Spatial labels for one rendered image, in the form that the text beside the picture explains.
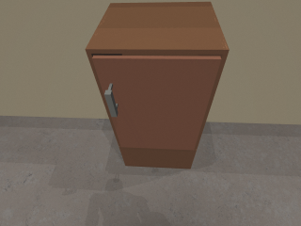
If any handle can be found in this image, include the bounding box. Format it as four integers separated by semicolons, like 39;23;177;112
104;83;119;118

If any cupboard door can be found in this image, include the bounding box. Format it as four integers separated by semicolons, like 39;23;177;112
92;56;221;151

